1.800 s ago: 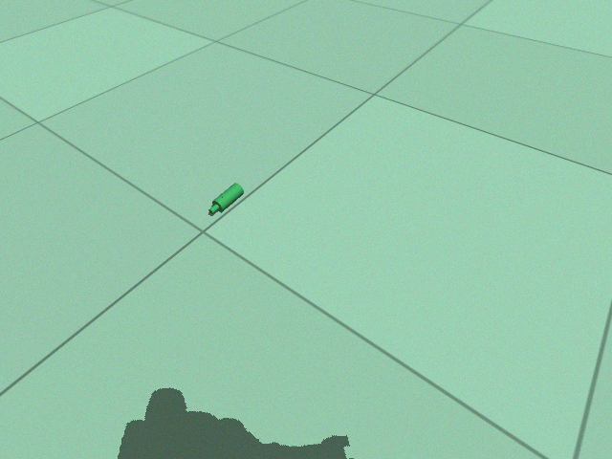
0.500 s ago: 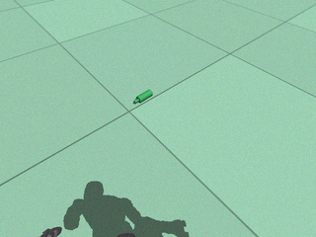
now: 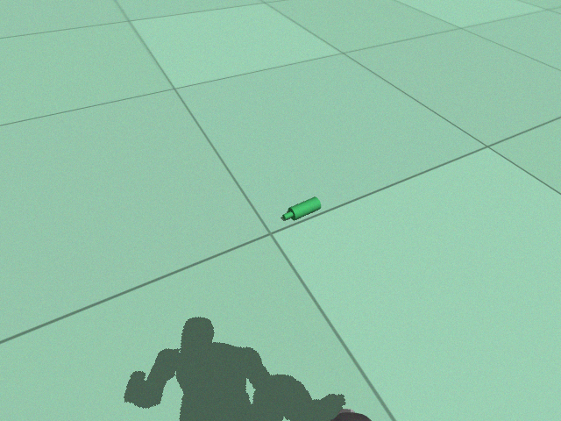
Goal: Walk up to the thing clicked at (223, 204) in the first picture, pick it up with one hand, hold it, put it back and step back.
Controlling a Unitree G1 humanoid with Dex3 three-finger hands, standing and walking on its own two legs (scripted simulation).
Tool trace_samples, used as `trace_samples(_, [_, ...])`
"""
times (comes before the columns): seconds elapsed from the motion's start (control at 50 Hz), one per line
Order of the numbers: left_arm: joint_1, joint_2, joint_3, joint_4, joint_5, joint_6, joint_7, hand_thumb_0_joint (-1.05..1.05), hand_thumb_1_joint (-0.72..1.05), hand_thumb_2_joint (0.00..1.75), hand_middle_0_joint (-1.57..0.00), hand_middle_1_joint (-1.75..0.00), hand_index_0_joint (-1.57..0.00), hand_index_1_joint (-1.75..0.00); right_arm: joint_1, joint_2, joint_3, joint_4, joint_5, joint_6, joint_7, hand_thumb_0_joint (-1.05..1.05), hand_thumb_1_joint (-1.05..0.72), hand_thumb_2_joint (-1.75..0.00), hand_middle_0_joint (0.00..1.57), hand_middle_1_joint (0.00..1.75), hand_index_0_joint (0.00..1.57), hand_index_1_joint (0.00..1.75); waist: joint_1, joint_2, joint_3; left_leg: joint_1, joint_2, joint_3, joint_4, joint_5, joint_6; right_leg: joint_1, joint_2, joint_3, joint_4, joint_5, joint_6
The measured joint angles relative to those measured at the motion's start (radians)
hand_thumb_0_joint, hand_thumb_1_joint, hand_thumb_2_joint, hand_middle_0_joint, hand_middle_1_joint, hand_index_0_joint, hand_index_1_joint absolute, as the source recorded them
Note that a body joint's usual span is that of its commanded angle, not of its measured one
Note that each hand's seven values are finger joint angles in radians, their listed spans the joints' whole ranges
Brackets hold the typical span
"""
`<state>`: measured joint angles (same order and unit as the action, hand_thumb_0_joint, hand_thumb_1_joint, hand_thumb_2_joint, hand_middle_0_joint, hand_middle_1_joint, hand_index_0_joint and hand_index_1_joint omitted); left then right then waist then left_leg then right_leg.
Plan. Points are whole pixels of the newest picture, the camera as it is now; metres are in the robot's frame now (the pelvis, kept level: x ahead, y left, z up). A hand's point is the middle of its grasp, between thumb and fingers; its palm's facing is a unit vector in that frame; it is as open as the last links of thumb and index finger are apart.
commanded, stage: walk up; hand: left
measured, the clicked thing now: (300, 210) +1.17 -0.12 -0.73
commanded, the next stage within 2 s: none
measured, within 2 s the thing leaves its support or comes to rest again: neither
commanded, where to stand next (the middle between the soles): +0.96 -0.46 m, yaw +28 degrees
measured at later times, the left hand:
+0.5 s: hand (190, 412) +0.19 +0.16 -0.18, palm faces +0.20 -0.93 -0.31, open 7.4 cm
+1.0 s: hand (262, 281) +0.41 +0.05 -0.14, palm faces +0.31 -0.88 -0.37, open 7.4 cm
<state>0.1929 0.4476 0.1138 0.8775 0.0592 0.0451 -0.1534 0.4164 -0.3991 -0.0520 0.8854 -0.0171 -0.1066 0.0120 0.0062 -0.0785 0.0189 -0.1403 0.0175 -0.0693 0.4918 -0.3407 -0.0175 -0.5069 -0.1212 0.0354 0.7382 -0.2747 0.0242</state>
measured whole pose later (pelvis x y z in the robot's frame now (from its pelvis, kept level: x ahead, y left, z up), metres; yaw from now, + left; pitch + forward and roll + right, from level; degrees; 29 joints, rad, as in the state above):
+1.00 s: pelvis +0.44 -0.24 -0.01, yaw +19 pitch -1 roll +0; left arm 0.28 0.42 0.10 0.78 0.05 0.01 -0.09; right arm 0.32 -0.48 -0.06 0.95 0.00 -0.09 -0.05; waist 0.04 0.00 0.05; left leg -0.55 0.06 0.06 1.06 -0.45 0.04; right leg -0.34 -0.07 -0.12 0.72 -0.35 -0.03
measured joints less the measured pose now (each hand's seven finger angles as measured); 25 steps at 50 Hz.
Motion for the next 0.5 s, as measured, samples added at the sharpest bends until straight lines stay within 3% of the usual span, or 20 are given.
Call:
trace_samples(0.04, [0.005, 0.006, 0.01, -0.006, -0.002, -0.008, 0.006, 0.01, 0.9, 0.9, -0.2, -0.3, -0.21, -0.3, -0.002, -0.014, -0.003, -0.005, -0.006, 0.007, -0.005, 0.0, -0.89, -0.9, 0.21, 0.3, 0.21, 0.3, 0.006, 0.014, -0.008, 0.004, 0.017, -0.019, 0.044, -0.056, -0.015, 0.05, 0.011, -0.02, -0.063, -0.017, -0.01])
trace_samples(0.06, [0.006, 0.004, 0.014, -0.011, -0.003, -0.019, 0.012, 0.01, 0.9, 0.9, -0.2, -0.3, -0.21, -0.3, -0.004, -0.026, -0.005, -0.007, -0.007, 0.011, -0.01, 0.0, -0.89, -0.9, 0.21, 0.3, 0.21, 0.3, 0.013, 0.034, -0.009, -0.007, 0.034, -0.033, 0.094, -0.097, -0.01, 0.072, 0.028, -0.034, -0.084, 0.028, -0.01])
trace_samples(0.1, [-0.002, -0.013, 0.016, -0.025, 0.003, -0.05, 0.028, 0.01, 0.9, 0.9, -0.2, -0.3, -0.21, -0.3, -0.026, -0.047, -0.012, 0.007, -0.002, 0.027, -0.028, 0.01, -0.89, -0.9, 0.21, 0.3, 0.21, 0.3, 0.025, 0.082, 0.002, -0.103, 0.06, -0.054, 0.331, -0.126, 0.034, 0.078, 0.052, -0.085, -0.026, 0.015, -0.013])
trace_samples(0.14, [0.004, -0.031, 0.006, -0.037, -0.004, -0.065, 0.04, 0.01, 0.9, 0.9, -0.2, -0.3, -0.21, -0.3, -0.057, -0.055, -0.008, 0.027, 0.004, 0.04, -0.041, 0.01, -0.9, -0.9, 0.21, 0.3, 0.21, 0.3, 0.041, 0.093, 0.006, -0.22, 0.036, -0.019, 0.569, -0.11, 0.057, 0.114, 0.047, -0.116, -0.025, -0.028, -0.022])
trace_samples(0.18, [0.028, -0.05, -0.006, -0.041, -0.012, -0.072, 0.048, 0.01, 0.9, 0.9, -0.2, -0.3, -0.21, -0.3, -0.085, -0.063, -0.003, 0.035, 0.013, 0.037, -0.034, 0.01, -0.9, -0.9, 0.21, 0.3, 0.21, 0.3, 0.055, 0.106, 0.007, -0.3, 0.028, 0.031, 0.653, -0.045, 0.068, 0.18, 0.051, -0.144, -0.086, -0.033, -0.033])
trace_samples(0.3, [0.105, -0.043, -0.018, -0.056, -0.017, -0.074, 0.059, 0.01, 0.9, 0.9, -0.2, -0.3, -0.21, -0.3, -0.138, -0.052, 0.003, -0.012, 0.016, 0.02, -0.003, 0.01, -0.9, -0.9, 0.2, 0.3, 0.2, 0.3, 0.076, 0.091, 0.03, -0.412, 0.04, 0.128, 0.438, 0.051, 0.046, 0.339, 0.09, -0.221, -0.238, -0.051, -0.068])
trace_samples(0.38, [0.142, -0.024, -0.019, -0.079, -0.011, -0.057, 0.061, 0.01, 0.9, 0.9, -0.2, -0.3, -0.21, -0.3, -0.163, -0.034, 0.002, -0.043, 0.024, 0.025, -0.001, 0.0, -0.9, -0.9, 0.2, 0.3, 0.2, 0.3, 0.094, 0.057, 0.066, -0.398, 0.029, 0.17, 0.246, 0.147, 0.054, 0.406, 0.113, -0.262, -0.23, -0.124, -0.079])
trace_samples(0.44, [0.184, -0.021, -0.023, -0.095, -0.013, -0.038, 0.066, 0.01, 0.9, 0.9, -0.2, -0.3, -0.21, -0.3, -0.151, -0.039, -0.002, -0.078, 0.019, 0.01, -0.012, 0.0, -0.9, -0.9, 0.21, 0.3, 0.21, 0.3, 0.099, 0.038, 0.067, -0.307, -0.002, 0.191, 0.123, 0.178, 0.087, 0.393, 0.106, -0.271, -0.064, -0.237, -0.08])
trace_samples(0.5, [0.178, -0.032, -0.031, -0.084, -0.01, -0.011, 0.074, 0.01, 0.9, 0.9, -0.2, -0.3, -0.21, -0.3, -0.153, -0.033, -0.007, -0.107, 0.024, 0.004, -0.04, 0.0, -0.9, -0.9, 0.21, 0.3, 0.21, 0.3, 0.07, 0.003, 0.085, -0.319, -0.018, 0.187, 0.243, 0.089, 0.089, 0.236, 0.113, -0.139, 0.32, -0.254, -0.047])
